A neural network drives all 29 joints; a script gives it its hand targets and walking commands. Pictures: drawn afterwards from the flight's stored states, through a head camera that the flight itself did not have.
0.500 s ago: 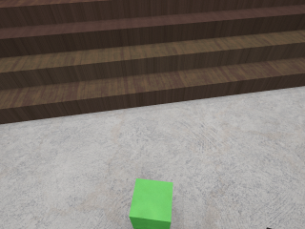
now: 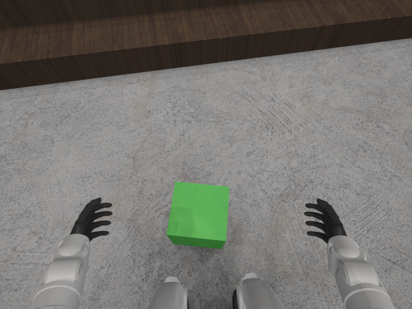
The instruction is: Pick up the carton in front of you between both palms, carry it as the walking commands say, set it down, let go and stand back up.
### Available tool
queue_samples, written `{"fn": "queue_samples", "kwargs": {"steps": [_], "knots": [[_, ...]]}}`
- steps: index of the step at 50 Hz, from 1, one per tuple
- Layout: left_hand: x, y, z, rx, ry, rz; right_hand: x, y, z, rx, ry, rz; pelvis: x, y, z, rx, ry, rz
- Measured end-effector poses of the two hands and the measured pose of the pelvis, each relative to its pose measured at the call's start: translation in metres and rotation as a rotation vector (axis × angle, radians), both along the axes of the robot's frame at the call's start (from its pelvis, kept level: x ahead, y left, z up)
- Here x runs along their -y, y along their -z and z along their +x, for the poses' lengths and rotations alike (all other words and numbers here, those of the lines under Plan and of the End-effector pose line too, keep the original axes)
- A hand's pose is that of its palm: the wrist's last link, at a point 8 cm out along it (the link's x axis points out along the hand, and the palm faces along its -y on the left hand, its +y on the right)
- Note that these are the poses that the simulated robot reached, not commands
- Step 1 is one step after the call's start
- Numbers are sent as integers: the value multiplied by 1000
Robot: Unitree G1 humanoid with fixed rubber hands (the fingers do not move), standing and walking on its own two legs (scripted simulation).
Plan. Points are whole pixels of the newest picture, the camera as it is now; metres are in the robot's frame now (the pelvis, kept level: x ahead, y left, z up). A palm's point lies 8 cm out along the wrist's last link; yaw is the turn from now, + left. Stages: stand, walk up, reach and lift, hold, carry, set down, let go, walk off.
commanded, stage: reach and lift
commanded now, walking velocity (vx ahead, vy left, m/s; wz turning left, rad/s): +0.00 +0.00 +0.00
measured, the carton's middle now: (199, 217) +0.42 +0.02 -0.59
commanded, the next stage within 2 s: none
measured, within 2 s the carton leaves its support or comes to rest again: neither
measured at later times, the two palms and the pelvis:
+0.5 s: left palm (123, 168) +0.46 +0.22 -0.15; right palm (275, 182) +0.41 -0.17 -0.15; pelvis -0.08 +0.01 -0.07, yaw -1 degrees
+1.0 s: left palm (144, 200) +0.45 +0.21 -0.39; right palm (259, 208) +0.40 -0.18 -0.38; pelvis -0.08 +0.01 -0.23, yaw -4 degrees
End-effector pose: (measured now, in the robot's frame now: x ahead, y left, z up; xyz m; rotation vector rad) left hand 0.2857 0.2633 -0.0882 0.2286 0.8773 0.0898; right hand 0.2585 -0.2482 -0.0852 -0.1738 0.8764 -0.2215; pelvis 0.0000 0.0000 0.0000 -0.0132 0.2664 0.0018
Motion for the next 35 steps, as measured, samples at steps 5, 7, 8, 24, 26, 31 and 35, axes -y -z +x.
{"fn": "queue_samples", "kwargs": {"steps": [5, 7, 8, 24, 26, 31, 35], "knots": [[10, 21, 37, 46, 16, -40, -17, 20, 29, 57, 25, 31, -4, 18, -14, -119, 7, -7], [15, 27, 52, 68, 26, -51, -23, 27, 39, 82, 40, 41, -5, 24, -21, -164, 8, -8], [17, 30, 58, 82, 27, -58, -26, 31, 45, 96, 47, 43, -6, 27, -25, -182, 9, -8], [47, 59, 168, 205, 62, -150, -75, 66, 144, 238, 94, 105, -13, 68, -80, -400, 2, -18], [50, 66, 177, 210, 67, -155, -80, 72, 151, 244, 95, 104, -14, 71, -80, -425, -1, -22], [53, 94, 184, 199, 67, -156, -82, 98, 155, 231, 100, 102, -15, 79, -73, -491, -3, -30], [54, 129, 181, 181, 53, -151, -81, 131, 153, 213, 101, 101, -15, 95, -65, -550, 1, -35]]}}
